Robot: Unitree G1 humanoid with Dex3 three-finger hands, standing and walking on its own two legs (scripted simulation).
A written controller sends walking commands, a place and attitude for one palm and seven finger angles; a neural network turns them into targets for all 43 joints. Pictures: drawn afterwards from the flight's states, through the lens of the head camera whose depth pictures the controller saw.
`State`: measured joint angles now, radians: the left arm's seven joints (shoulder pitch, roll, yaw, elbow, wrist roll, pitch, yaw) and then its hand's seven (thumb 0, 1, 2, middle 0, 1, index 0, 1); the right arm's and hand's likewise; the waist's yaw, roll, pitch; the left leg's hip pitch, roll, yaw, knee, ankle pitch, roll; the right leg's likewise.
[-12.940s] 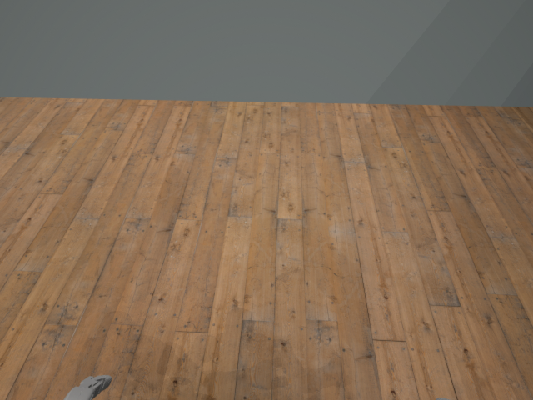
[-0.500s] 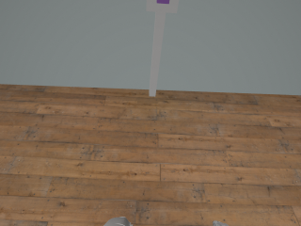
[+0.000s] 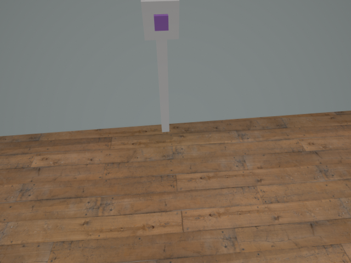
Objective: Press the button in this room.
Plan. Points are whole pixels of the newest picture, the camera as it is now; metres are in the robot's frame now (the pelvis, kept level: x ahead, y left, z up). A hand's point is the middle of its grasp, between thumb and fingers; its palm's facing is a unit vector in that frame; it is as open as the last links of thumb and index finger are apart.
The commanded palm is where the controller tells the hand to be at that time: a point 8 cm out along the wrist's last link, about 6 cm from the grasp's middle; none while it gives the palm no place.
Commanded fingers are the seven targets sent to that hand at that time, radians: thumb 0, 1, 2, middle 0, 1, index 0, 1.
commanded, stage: stand and wait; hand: left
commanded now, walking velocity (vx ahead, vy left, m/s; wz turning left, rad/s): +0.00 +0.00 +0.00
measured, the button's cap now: (161, 22) +1.17 +0.13 +0.08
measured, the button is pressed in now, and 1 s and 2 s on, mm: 0 0 0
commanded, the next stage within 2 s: look at it before walking up in 0.56 s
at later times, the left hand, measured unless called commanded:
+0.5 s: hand out of the picture -0.01 +0.13 -0.17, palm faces +0.06 -0.98 -0.16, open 7.4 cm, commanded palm none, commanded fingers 0.00 0.90 0.90 -0.20 -0.30 -0.20 -0.30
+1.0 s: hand out of the picture -0.01 +0.14 -0.17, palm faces +0.05 -0.98 -0.18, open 7.4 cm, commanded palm none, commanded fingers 0.00 0.90 0.90 -0.20 -0.30 -0.20 -0.30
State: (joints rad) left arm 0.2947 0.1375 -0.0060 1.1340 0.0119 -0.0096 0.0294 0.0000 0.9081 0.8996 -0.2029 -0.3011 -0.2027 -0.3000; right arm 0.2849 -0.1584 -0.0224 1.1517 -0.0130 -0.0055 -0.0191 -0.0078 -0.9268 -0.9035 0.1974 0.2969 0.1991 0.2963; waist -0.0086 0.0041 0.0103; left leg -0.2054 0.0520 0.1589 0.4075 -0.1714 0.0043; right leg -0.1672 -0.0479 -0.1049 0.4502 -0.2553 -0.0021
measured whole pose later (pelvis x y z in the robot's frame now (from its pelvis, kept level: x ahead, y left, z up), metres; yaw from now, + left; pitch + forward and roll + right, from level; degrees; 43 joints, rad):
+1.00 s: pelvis +0.02 -0.01 +0.00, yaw +0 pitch -2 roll +0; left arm 0.33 0.11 0.00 1.14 0.01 -0.02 0.04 0.00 0.90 0.90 -0.20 -0.30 -0.20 -0.30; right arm 0.29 -0.11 -0.02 1.17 -0.01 -0.01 -0.03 0.00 -0.91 -0.90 0.20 0.30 0.20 0.30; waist 0.00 0.01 0.04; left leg -0.17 0.08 0.14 0.40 -0.19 -0.02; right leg -0.11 -0.02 -0.12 0.40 -0.26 -0.02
